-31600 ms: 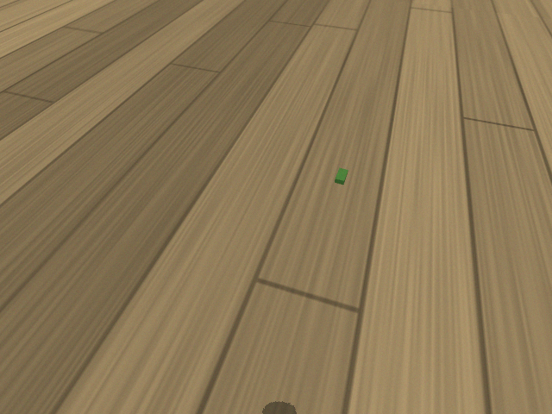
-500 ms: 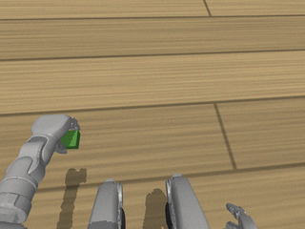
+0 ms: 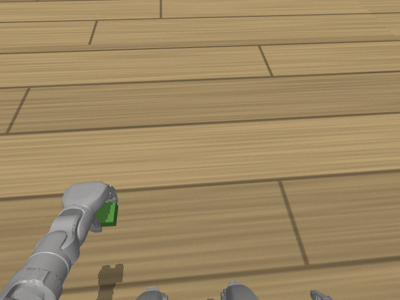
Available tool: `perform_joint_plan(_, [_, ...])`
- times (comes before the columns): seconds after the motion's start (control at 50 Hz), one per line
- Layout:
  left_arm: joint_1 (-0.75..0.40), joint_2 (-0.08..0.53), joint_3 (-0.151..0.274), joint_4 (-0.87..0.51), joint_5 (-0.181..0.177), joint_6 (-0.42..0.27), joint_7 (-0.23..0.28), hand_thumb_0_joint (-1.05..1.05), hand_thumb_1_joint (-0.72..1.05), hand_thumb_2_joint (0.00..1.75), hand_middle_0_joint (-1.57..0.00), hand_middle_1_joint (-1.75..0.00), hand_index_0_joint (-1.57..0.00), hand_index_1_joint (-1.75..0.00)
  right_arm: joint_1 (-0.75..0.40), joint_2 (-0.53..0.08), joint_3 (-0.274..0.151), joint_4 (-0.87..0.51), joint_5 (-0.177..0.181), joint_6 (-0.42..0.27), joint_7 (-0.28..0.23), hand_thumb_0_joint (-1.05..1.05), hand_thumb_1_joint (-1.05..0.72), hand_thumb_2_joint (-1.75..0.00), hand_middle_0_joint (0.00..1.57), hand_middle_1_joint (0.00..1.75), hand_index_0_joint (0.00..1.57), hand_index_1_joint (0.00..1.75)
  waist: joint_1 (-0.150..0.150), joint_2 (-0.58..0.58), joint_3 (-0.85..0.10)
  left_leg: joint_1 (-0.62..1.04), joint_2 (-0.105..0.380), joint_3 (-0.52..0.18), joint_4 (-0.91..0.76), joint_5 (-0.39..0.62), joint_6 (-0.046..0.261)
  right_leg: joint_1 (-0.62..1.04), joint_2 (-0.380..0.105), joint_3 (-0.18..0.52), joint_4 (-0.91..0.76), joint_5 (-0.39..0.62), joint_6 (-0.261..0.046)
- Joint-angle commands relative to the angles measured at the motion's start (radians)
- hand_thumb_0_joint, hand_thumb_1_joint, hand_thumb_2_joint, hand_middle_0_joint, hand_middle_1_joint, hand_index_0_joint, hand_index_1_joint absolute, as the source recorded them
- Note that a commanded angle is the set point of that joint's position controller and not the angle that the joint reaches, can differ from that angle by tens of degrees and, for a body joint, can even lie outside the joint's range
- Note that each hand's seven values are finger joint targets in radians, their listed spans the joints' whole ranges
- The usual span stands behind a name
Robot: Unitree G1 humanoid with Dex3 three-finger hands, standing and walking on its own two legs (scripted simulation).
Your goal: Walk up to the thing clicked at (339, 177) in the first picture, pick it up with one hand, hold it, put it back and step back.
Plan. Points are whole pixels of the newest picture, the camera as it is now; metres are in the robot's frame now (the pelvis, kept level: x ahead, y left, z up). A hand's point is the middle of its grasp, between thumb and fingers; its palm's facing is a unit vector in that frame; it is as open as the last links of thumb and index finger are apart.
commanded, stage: lift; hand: left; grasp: from above
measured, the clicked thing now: (96, 215) +0.35 +0.23 -0.11
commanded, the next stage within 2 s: hold in 0.14 s
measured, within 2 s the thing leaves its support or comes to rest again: neither
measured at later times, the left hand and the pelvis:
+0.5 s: hand (84, 200) +0.34 +0.22 -0.01, palm faces -0.46 -0.03 -0.89, open 7.7 cm; pelvis +0.03 +0.00 +0.04, yaw +0 degrees
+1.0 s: hand (81, 202) +0.32 +0.21 +0.01, palm faces -0.46 -0.02 -0.89, open 7.7 cm; pelvis +0.03 +0.00 +0.05, yaw +0 degrees
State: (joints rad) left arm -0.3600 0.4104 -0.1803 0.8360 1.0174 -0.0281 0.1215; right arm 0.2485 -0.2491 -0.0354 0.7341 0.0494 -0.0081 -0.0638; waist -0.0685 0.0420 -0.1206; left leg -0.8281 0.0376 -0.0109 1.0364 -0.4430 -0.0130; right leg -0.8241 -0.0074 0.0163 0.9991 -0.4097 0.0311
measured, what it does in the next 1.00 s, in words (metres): rises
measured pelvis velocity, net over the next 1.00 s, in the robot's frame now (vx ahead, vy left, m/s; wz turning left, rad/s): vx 0.03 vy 0.00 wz -0.01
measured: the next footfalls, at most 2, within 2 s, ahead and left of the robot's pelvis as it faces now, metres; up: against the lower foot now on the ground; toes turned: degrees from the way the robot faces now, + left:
none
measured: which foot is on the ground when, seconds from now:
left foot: down 0.00-1.00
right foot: down 0.00-1.00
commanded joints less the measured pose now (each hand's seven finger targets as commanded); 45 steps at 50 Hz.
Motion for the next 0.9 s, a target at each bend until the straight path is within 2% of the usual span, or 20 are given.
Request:
perform_joint_plan(0.0, [-0.261, 0.212, 0.085, -0.162, -0.014, 0.007, 0.031, 0.00, 0.81, 0.30, -1.11, -0.34, -1.15, -0.31, 0.020, -0.134, -0.052, -0.091, -0.004, -0.025, -0.005, 0.00, -0.90, -0.90, 0.20, 0.30, 0.20, 0.30, 0.015, -0.002, -0.280, 0.257, -0.047, -0.004, -0.219, 0.201, 0.020, 0.233, 0.038, -0.009, -0.219, 0.176, -0.039])
perform_joint_plan(0.08, [-0.265, 0.210, 0.077, -0.184, -0.020, 0.007, 0.012, 0.00, 0.79, 0.31, -1.10, -0.35, -1.14, -0.31, 0.016, -0.134, -0.054, -0.099, -0.003, -0.016, -0.006, 0.00, -0.90, -0.90, 0.20, 0.30, 0.20, 0.30, 0.015, -0.027, -0.268, 0.299, -0.052, 0.009, -0.252, 0.239, 0.026, 0.296, 0.035, 0.001, -0.272, 0.226, -0.033])
perform_joint_plan(0.14, [-0.265, 0.219, 0.088, -0.233, -0.022, 0.000, 0.004, 0.00, 0.78, 0.31, -1.10, -0.34, -1.13, -0.31, 0.004, -0.133, -0.053, -0.109, -0.001, -0.011, -0.005, 0.00, -0.90, -0.90, 0.20, 0.30, 0.20, 0.30, 0.027, 0.009, -0.258, 0.349, -0.049, 0.005, -0.302, 0.230, 0.017, 0.303, 0.038, -0.007, -0.296, 0.198, -0.041])
perform_joint_plan(0.16, [-0.238, 0.209, 0.080, -0.203, -0.013, 0.001, 0.001, 0.00, 0.78, 0.32, -1.10, -0.34, -1.13, -0.31, 0.000, -0.132, -0.053, -0.107, 0.000, -0.009, -0.006, 0.00, -0.90, -0.90, 0.20, 0.30, 0.20, 0.30, 0.027, -0.006, -0.241, 0.354, -0.048, 0.006, -0.309, 0.239, 0.018, 0.311, 0.039, -0.009, -0.304, 0.202, -0.041])
perform_joint_plan(0.18, [-0.240, 0.195, 0.072, -0.213, -0.014, -0.002, -0.002, 0.00, 0.77, 0.30, -1.08, -0.35, -1.12, -0.31, 0.003, -0.130, -0.052, -0.104, -0.002, -0.008, -0.006, 0.00, -0.90, -0.90, 0.20, 0.30, 0.20, 0.30, 0.017, -0.015, -0.248, 0.362, -0.046, 0.004, -0.309, 0.262, 0.018, 0.323, 0.041, -0.010, -0.304, 0.224, -0.040])
perform_joint_plan(0.22, [-0.261, 0.219, 0.085, -0.255, -0.016, -0.009, -0.008, 0.00, 0.79, 0.34, -1.10, -0.37, -1.13, -0.33, -0.003, -0.133, -0.057, -0.106, -0.001, -0.006, -0.006, 0.00, -0.90, -0.90, 0.20, 0.30, 0.20, 0.30, 0.028, 0.014, -0.281, 0.412, -0.046, 0.008, -0.320, 0.316, 0.014, 0.346, 0.040, -0.010, -0.309, 0.268, -0.041])
perform_joint_plan(0.26, [-0.240, 0.209, 0.078, -0.251, -0.007, -0.010, -0.016, 0.00, 0.72, 0.29, -1.03, -0.36, -1.08, -0.31, 0.004, -0.134, -0.057, -0.102, 0.000, -0.002, -0.006, 0.00, -0.90, -0.90, 0.20, 0.30, 0.20, 0.30, 0.024, 0.006, -0.265, 0.424, -0.044, 0.006, -0.329, 0.353, 0.013, 0.355, 0.044, -0.013, -0.315, 0.294, -0.042])
perform_joint_plan(0.32, [-0.260, 0.222, 0.081, -0.269, -0.008, -0.021, -0.033, 0.00, 0.74, 0.30, -1.04, -0.35, -1.09, -0.31, -0.004, -0.136, -0.059, -0.102, 0.000, 0.004, -0.006, 0.00, -0.90, -0.89, 0.20, 0.30, 0.20, 0.30, 0.030, 0.016, -0.258, 0.449, -0.043, 0.010, -0.349, 0.379, 0.011, 0.377, 0.045, -0.016, -0.331, 0.312, -0.043])
perform_joint_plan(0.4, [-0.227, 0.221, 0.088, -0.287, -0.017, -0.034, -0.053, 0.00, 0.73, 0.33, -1.04, -0.36, -1.09, -0.32, -0.023, -0.137, -0.058, -0.120, 0.003, 0.009, -0.004, 0.00, -0.90, -0.90, 0.20, 0.30, 0.20, 0.30, 0.039, 0.004, -0.233, 0.458, -0.048, 0.012, -0.374, 0.358, 0.014, 0.402, 0.042, -0.010, -0.359, 0.298, -0.041])
perform_joint_plan(0.44, [-0.201, 0.203, 0.073, -0.286, -0.014, -0.033, -0.062, 0.00, 0.75, 0.32, -1.05, -0.36, -1.10, -0.32, -0.033, -0.136, -0.056, -0.130, 0.005, 0.013, -0.003, 0.00, -0.90, -0.90, 0.20, 0.30, 0.20, 0.30, 0.044, -0.008, -0.211, 0.468, -0.047, 0.014, -0.390, 0.355, 0.013, 0.404, 0.043, -0.012, -0.368, 0.292, -0.043])
perform_joint_plan(0.48, [-0.213, 0.214, 0.079, -0.303, -0.015, -0.034, -0.068, 0.00, 0.75, 0.30, -1.04, -0.37, -1.09, -0.32, -0.036, -0.138, -0.056, -0.130, 0.006, 0.014, -0.004, 0.00, -0.90, -0.90, 0.20, 0.30, 0.20, 0.30, 0.036, -0.003, -0.218, 0.479, -0.044, 0.012, -0.393, 0.373, 0.011, 0.412, 0.045, -0.013, -0.369, 0.303, -0.042])
perform_joint_plan(0.58, [-0.209, 0.224, 0.088, -0.346, -0.015, -0.037, -0.084, 0.00, 0.74, 0.32, -1.05, -0.36, -1.09, -0.31, -0.049, -0.137, -0.057, -0.142, 0.007, 0.020, -0.005, 0.00, -0.90, -0.90, 0.20, 0.30, 0.20, 0.30, 0.044, -0.027, -0.235, 0.502, -0.054, 0.022, -0.390, 0.420, 0.019, 0.455, 0.037, -0.003, -0.382, 0.373, -0.033])
perform_joint_plan(0.62, [-0.204, 0.235, 0.101, -0.354, -0.017, -0.040, -0.089, 0.00, 0.74, 0.32, -1.05, -0.36, -1.09, -0.31, -0.057, -0.136, -0.055, -0.143, 0.004, 0.023, -0.006, 0.00, -0.90, -0.90, 0.20, 0.30, 0.20, 0.30, 0.051, -0.006, -0.223, 0.508, -0.053, 0.025, -0.400, 0.413, 0.017, 0.450, 0.037, -0.005, -0.388, 0.357, -0.036])
perform_joint_plan(0.66, [-0.194, 0.219, 0.089, -0.344, -0.015, -0.041, -0.093, 0.00, 0.75, 0.31, -1.06, -0.34, -1.10, -0.30, -0.065, -0.134, -0.052, -0.147, 0.004, 0.024, -0.007, 0.00, -0.90, -0.90, 0.20, 0.30, 0.20, 0.30, 0.040, -0.024, -0.201, 0.508, -0.050, 0.023, -0.410, 0.393, 0.018, 0.439, 0.039, -0.004, -0.393, 0.335, -0.036])
perform_joint_plan(0.72, [-0.190, 0.237, 0.107, -0.374, -0.016, -0.044, -0.098, 0.00, 0.74, 0.29, -1.04, -0.36, -1.09, -0.31, -0.082, -0.134, -0.051, -0.157, 0.006, 0.027, -0.008, 0.00, -0.90, -0.90, 0.20, 0.30, 0.20, 0.30, 0.056, -0.019, -0.206, 0.512, -0.058, 0.027, -0.419, 0.373, 0.021, 0.459, 0.034, 0.000, -0.409, 0.323, -0.033])
perform_joint_plan(0.76, [-0.183, 0.230, 0.099, -0.381, -0.019, -0.043, -0.104, 0.00, 0.75, 0.28, -1.04, -0.37, -1.09, -0.31, -0.091, -0.132, -0.049, -0.160, 0.006, 0.028, -0.009, 0.00, -0.90, -0.90, 0.20, 0.30, 0.20, 0.30, 0.057, -0.017, -0.194, 0.519, -0.056, 0.028, -0.430, 0.367, 0.020, 0.458, 0.036, -0.002, -0.414, 0.312, -0.033])
perform_joint_plan(0.78, [-0.173, 0.217, 0.087, -0.372, -0.014, -0.042, -0.108, 0.00, 0.74, 0.29, -1.05, -0.34, -1.10, -0.29, -0.093, -0.130, -0.048, -0.161, 0.006, 0.028, -0.009, 0.00, -0.90, -0.90, 0.20, 0.30, 0.20, 0.30, 0.052, -0.029, -0.191, 0.526, -0.056, 0.028, -0.430, 0.365, 0.022, 0.456, 0.035, -0.002, -0.417, 0.316, -0.032])
perform_joint_plan(0.8, [-0.189, 0.232, 0.105, -0.402, -0.023, -0.045, -0.106, 0.00, 0.75, 0.28, -1.05, -0.34, -1.10, -0.29, -0.093, -0.135, -0.051, -0.160, 0.007, 0.028, -0.010, 0.00, -0.90, -0.90, 0.20, 0.30, 0.20, 0.30, 0.054, -0.019, -0.202, 0.533, -0.055, 0.028, -0.433, 0.373, 0.021, 0.464, 0.035, -0.002, -0.416, 0.318, -0.032])
perform_joint_plan(0.82, [-0.167, 0.231, 0.101, -0.372, -0.012, -0.041, -0.108, 0.00, 0.76, 0.28, -1.06, -0.35, -1.11, -0.30, -0.094, -0.132, -0.048, -0.159, 0.007, 0.029, -0.011, 0.00, -0.90, -0.90, 0.20, 0.30, 0.20, 0.30, 0.057, -0.031, -0.192, 0.528, -0.055, 0.027, -0.435, 0.377, 0.022, 0.463, 0.036, -0.004, -0.415, 0.323, -0.032])
perform_joint_plan(0.88, [-0.191, 0.231, 0.099, -0.411, -0.016, -0.042, -0.112, 0.00, 0.76, 0.32, -1.06, -0.38, -1.10, -0.33, -0.097, -0.132, -0.047, -0.163, 0.006, 0.030, -0.012, 0.00, -0.90, -0.90, 0.20, 0.30, 0.20, 0.30, 0.055, -0.032, -0.207, 0.534, -0.056, 0.029, -0.436, 0.380, 0.024, 0.474, 0.034, 0.000, -0.419, 0.331, -0.030])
